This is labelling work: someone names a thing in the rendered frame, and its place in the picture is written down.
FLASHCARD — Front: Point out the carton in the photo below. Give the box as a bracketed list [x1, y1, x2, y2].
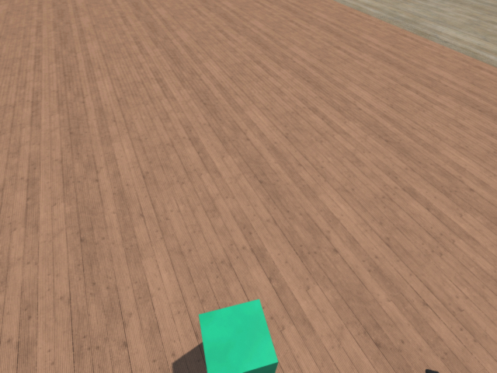
[199, 299, 278, 373]

